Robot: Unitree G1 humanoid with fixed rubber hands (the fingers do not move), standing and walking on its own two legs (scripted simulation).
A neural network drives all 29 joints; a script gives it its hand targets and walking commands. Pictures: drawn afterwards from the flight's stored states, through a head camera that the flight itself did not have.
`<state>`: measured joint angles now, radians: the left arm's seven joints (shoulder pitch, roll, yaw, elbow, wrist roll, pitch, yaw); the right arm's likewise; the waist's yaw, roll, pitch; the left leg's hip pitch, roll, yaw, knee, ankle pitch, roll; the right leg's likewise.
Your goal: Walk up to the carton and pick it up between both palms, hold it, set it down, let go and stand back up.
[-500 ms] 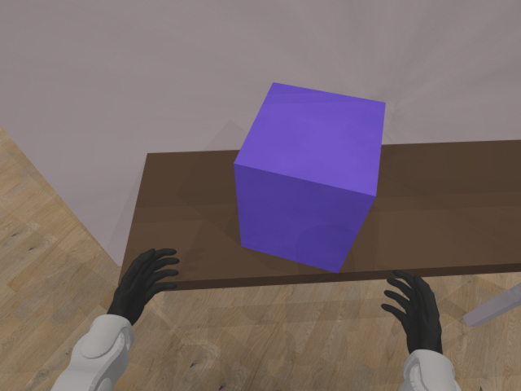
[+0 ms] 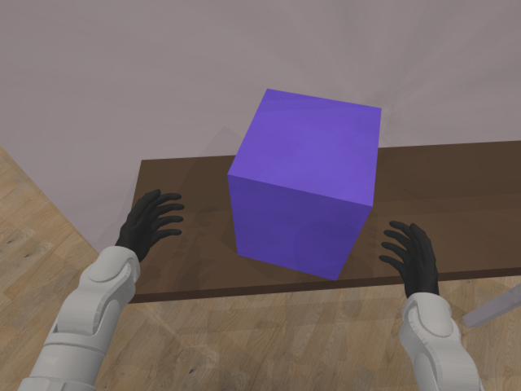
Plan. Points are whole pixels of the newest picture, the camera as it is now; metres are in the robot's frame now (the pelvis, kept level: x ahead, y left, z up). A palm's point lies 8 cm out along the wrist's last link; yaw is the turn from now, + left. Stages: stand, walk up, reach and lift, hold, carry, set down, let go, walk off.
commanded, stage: reach and lift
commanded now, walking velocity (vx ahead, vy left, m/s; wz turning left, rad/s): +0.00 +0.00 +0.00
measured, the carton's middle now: (302, 188) +0.47 -0.04 +0.00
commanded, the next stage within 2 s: none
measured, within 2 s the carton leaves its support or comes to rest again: neither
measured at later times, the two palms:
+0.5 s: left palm (153, 185) +0.40 +0.20 +0.09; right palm (425, 243) +0.33 -0.21 +0.06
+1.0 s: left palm (168, 140) +0.45 +0.18 +0.13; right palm (429, 202) +0.38 -0.22 +0.09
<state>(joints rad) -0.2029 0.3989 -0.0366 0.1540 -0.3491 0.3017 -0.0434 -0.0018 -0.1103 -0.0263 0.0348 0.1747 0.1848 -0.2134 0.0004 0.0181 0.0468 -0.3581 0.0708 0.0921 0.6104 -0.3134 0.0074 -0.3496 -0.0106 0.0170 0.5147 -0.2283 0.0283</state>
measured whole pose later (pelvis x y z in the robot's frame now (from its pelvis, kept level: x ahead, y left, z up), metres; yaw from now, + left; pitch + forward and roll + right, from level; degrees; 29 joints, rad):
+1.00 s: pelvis +0.00 +0.00 +0.00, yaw +0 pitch +4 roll -2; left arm -0.92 0.39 -0.10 1.00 -0.35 0.21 -0.02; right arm -0.67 -0.17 -0.08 0.74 0.21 0.19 -0.19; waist -0.09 0.03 -0.02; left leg -0.36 0.07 0.09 0.60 -0.31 0.01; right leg -0.35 -0.01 0.02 0.50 -0.22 0.04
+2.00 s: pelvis +0.03 -0.01 -0.01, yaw +0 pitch +22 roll -1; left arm -1.02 0.25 -0.05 1.49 -0.29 -0.31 -0.01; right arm -0.88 -0.10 -0.08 1.27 0.18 -0.28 -0.16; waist -0.11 0.03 -0.16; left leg -0.68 0.07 0.09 0.60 -0.30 -0.01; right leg -0.68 -0.01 0.02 0.53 -0.23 0.04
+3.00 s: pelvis +0.02 -0.01 -0.01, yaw +0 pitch +23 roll -1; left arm -1.01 0.16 0.40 1.47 0.19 -0.45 -0.01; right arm -0.85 0.08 -0.62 1.18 -0.41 -0.41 -0.18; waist -0.11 0.02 -0.15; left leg -0.71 0.07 0.09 0.60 -0.29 0.00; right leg -0.71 -0.01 0.01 0.53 -0.22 0.04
